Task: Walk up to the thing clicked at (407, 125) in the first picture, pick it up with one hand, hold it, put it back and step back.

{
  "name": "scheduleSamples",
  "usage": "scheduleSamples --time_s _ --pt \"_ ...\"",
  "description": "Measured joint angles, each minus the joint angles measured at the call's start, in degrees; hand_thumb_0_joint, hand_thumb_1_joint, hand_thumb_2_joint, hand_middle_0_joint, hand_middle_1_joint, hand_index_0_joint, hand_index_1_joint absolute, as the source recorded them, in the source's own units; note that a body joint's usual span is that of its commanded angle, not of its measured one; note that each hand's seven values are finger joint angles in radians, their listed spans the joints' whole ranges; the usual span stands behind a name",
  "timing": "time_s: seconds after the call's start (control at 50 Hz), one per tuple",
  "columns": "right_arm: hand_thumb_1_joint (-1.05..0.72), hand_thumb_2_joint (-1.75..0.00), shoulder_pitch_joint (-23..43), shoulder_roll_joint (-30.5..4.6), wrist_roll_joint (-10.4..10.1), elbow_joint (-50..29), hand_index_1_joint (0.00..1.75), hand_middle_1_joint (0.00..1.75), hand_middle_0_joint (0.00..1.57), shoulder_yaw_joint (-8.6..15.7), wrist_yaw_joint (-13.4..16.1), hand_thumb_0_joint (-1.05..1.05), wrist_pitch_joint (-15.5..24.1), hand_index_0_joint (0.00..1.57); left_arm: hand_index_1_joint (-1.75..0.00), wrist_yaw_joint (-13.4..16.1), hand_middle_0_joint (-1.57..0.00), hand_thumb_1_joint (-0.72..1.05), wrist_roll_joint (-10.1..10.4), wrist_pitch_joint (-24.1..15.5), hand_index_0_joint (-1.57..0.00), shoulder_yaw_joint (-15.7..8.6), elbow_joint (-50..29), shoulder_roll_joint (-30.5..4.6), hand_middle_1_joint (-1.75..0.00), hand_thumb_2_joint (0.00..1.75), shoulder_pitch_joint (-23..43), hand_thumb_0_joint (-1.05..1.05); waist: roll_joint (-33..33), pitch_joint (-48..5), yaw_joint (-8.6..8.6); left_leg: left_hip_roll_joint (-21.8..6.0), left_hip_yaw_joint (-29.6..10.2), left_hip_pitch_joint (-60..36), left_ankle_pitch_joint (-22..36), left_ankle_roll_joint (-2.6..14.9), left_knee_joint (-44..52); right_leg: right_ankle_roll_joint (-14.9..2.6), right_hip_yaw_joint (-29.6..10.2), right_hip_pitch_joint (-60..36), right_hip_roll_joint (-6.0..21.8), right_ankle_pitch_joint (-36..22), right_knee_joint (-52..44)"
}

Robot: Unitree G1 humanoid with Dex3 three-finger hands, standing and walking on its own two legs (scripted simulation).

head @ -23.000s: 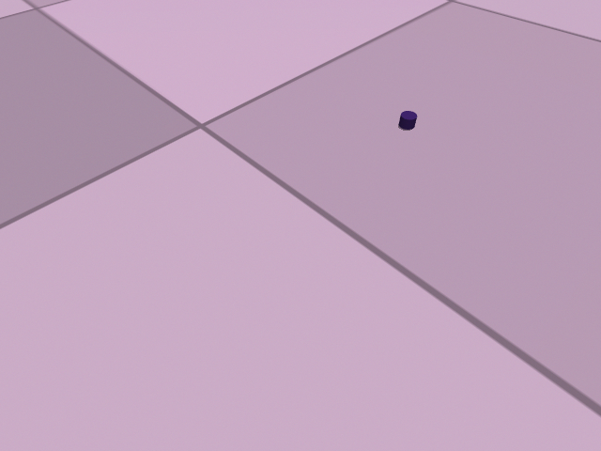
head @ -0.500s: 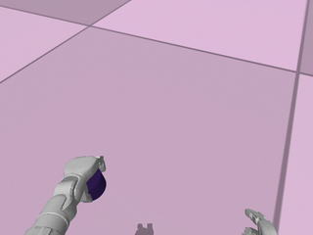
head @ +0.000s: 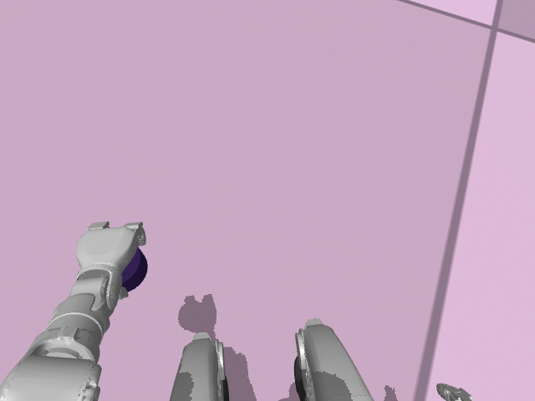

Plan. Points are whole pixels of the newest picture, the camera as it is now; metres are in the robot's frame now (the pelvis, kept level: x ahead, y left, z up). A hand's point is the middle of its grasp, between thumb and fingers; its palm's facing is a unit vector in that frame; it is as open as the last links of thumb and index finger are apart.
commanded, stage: crouch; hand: left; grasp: from above
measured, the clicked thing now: (118, 264) +0.38 +0.25 -0.15
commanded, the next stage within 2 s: lower in 1.22 s
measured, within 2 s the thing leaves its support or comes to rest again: neither
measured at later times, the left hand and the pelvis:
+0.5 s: hand (138, 284) +0.38 +0.27 -0.34, palm faces -0.47 -0.02 -0.88, open 10.8 cm; pelvis -0.02 +0.00 -0.18, yaw -1 degrees
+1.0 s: hand (143, 287) +0.40 +0.28 -0.43, palm faces -0.48 -0.04 -0.88, open 10.8 cm; pelvis -0.04 +0.00 -0.26, yaw -3 degrees
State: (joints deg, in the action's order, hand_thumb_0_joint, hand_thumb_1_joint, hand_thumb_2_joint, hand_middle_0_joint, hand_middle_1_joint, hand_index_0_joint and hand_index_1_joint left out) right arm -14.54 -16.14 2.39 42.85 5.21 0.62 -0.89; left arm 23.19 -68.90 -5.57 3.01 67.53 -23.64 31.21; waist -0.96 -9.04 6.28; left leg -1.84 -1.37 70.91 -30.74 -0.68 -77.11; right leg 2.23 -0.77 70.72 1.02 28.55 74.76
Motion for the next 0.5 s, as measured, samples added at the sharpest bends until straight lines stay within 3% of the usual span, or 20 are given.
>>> scheduleSamples --time_s 0.1,0.26,0.5 --pt "-0.89 -0.89 0.3 1.1 0.8 1.1 0.3 0.3 0.2 -0.2 0.2 0.01 0.8 0.21 -0.82 -0.1 -0.41 -0.15 0.9 1.0 -0.55 -2.2 0.8 -1.4 -0.83 0.7 2.6 -0.01 -0.8 -1.5 1.35 0.1 -0.2 11.6 -2.9 0.36 -10.1 0.27 -0.3 11.5 -0.1 2.7 9.8" --pt "-0.89 -0.89 1.8 2.4 1.9 0.7 0.3 0.3 0.2 -1.9 -1.4 0.01 2.6 0.21 -0.82 -1.6 -0.41 -0.16 0.5 -1.7 -0.55 -4.8 2.2 -4.5 -0.83 0.71 5.5 -0.01 -2.0 -2.2 2.24 0.9 -1.2 26.6 -5.7 0.49 -22.7 0.52 -0.1 25.9 0.3 5.7 22.1" --pt "-0.9 -0.89 5.5 1.6 4.1 0.3 0.3 0.3 0.2 -2.8 -5.1 0.0 5.2 0.21 -0.81 -0.3 -0.43 -0.18 -2.5 -6.0 -0.58 -8.4 4.1 -8.8 -0.81 0.72 10.0 -0.01 -0.8 -0.3 2.22 1.9 -3.8 41.2 -8.7 -0.63 -37.2 0.31 1.5 39.6 0.6 9.2 36.1"
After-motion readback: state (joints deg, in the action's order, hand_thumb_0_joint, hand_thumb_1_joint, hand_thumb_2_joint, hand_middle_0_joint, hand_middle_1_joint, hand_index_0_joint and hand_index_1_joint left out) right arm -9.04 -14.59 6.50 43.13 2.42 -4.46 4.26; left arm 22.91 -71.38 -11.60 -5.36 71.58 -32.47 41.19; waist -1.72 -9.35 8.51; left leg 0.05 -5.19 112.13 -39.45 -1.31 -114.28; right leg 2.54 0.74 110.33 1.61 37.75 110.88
